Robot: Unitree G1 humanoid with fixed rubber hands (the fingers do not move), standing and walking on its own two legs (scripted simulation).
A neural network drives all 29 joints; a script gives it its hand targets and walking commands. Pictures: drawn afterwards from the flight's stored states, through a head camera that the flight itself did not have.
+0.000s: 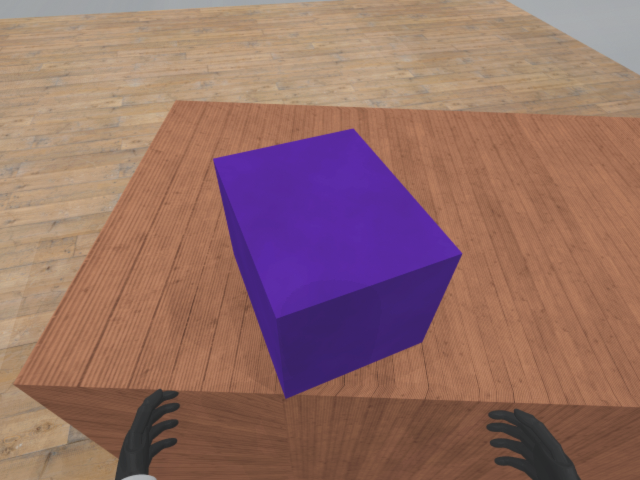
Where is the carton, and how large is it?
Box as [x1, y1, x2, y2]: [213, 129, 462, 398]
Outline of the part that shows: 353,129 213,159 234,255 285,398 421,342 462,253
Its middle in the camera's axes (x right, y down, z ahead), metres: +0.00 +0.02 +0.55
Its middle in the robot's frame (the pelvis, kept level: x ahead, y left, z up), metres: +0.40 +0.02 +0.06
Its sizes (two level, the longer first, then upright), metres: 0.269 0.214 0.203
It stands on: a pedestal, 0.74 m high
